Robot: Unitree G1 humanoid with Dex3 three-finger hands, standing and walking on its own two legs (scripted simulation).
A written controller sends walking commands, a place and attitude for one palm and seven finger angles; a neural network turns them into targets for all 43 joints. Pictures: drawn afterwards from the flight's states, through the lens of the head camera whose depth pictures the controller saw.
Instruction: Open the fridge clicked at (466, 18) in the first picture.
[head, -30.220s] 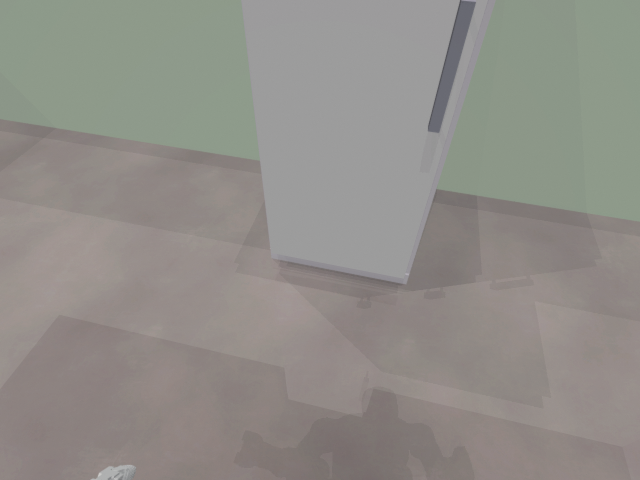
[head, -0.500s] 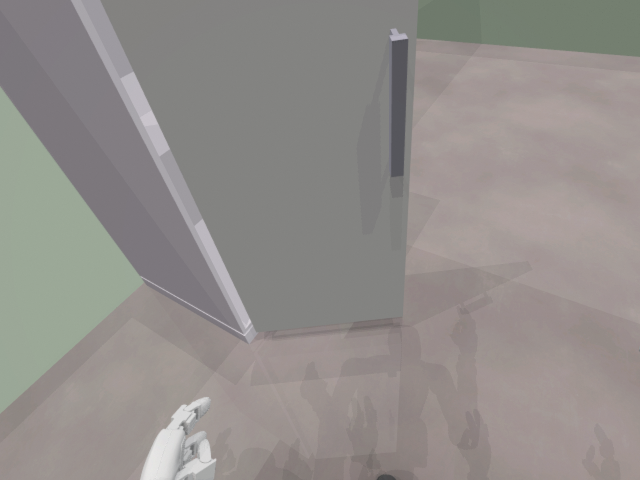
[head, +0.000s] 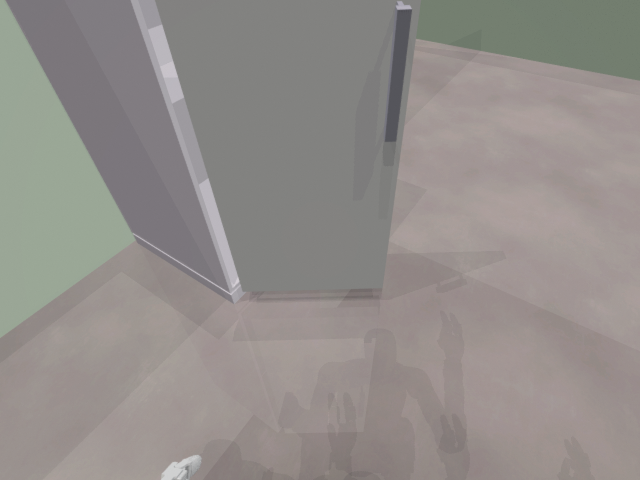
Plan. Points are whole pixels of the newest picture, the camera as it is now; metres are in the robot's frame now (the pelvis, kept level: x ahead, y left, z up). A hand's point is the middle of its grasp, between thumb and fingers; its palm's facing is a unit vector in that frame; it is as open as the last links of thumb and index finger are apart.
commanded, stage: stop stepping back and stand still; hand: right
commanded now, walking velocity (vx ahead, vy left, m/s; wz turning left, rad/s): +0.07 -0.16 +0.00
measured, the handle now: (394, 76) +0.87 -0.10 +0.12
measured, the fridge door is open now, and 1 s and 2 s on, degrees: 55 55 55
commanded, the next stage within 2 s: let the arm hang, fingers relaxed in 0.84 s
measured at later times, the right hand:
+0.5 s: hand out of the picture +0.22 -0.28 +0.18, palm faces +0.47 +0.74 -0.48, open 7.4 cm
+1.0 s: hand (631, 329) +0.27 -0.30 +0.12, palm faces +0.31 +0.81 -0.51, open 7.4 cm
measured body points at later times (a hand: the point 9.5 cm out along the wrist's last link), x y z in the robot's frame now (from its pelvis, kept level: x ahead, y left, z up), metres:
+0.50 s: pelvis +0.04 -0.01 +0.00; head +0.05 -0.01 +0.45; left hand +0.20 +0.20 -0.09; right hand +0.19 -0.32 +0.21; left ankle +0.03 +0.08 -0.73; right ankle +0.03 -0.13 -0.71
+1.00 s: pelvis +0.05 -0.03 +0.01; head +0.07 -0.03 +0.46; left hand +0.23 +0.21 -0.08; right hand +0.25 -0.34 +0.15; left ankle +0.03 +0.08 -0.73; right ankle +0.05 -0.13 -0.73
